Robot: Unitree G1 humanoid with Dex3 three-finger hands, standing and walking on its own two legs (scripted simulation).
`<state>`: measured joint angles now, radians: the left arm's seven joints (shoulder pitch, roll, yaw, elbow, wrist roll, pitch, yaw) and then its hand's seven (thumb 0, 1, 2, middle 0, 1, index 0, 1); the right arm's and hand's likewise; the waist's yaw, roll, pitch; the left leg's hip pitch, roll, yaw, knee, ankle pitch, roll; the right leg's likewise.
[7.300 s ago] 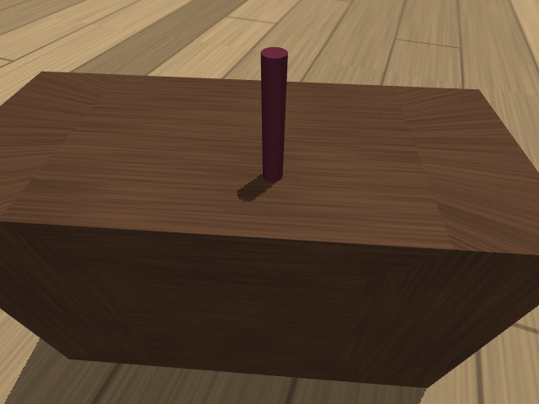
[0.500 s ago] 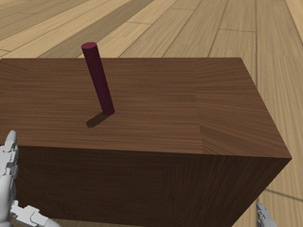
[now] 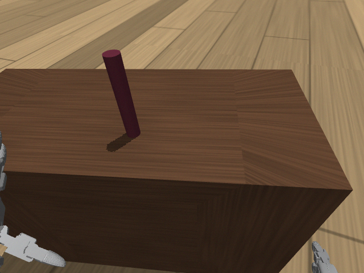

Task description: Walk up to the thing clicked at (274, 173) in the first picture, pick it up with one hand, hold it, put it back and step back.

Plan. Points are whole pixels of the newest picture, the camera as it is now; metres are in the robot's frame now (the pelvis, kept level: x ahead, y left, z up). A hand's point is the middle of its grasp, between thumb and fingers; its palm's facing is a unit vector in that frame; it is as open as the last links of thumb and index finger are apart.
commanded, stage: rise first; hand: left
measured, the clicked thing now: (124, 99) +0.52 +0.20 +0.15
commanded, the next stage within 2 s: go down in 0.28 s
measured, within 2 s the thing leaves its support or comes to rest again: neither
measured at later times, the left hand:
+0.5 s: hand (21, 195) +0.19 +0.25 +0.20, palm faces +0.43 -0.79 -0.43, open 17.7 cm
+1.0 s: hand (16, 141) +0.29 +0.32 +0.22, palm faces +0.29 -0.92 -0.26, open 17.5 cm
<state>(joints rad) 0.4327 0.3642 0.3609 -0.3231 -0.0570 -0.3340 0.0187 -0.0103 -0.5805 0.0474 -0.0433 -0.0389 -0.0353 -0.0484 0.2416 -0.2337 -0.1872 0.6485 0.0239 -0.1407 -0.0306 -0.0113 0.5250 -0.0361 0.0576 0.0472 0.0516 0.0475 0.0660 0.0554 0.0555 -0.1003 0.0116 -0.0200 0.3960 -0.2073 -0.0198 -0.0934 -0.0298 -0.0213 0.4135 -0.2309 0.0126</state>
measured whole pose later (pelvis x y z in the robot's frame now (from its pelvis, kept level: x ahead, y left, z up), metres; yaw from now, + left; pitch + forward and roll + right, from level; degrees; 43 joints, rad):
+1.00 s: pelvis +0.00 +0.00 +0.00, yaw +0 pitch -2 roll +0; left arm -0.16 0.55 0.55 0.22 -0.23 -0.11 -0.32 -0.01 -0.53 0.07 -0.05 -0.03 -0.05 -0.04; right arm 0.21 -0.22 -0.09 0.68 0.04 -0.12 -0.09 -0.01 0.52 -0.05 0.06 0.05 0.05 0.05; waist 0.01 0.03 -0.03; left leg -0.20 0.01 -0.03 0.46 -0.23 -0.02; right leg -0.19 -0.03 -0.03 0.47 -0.25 0.01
